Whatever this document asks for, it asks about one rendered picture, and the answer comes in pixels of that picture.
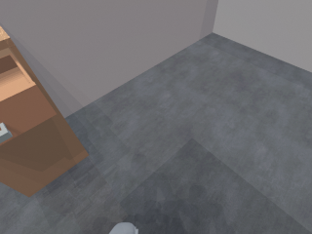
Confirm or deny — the left robot thigh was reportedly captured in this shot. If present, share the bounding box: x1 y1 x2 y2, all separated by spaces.
109 222 138 234

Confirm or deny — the handle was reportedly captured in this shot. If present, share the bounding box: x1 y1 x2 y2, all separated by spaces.
0 122 13 143

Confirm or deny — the cabinet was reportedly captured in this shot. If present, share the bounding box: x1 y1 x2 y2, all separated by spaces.
0 26 89 197

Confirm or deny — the drawer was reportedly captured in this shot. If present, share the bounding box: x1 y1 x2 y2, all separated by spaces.
0 53 57 146

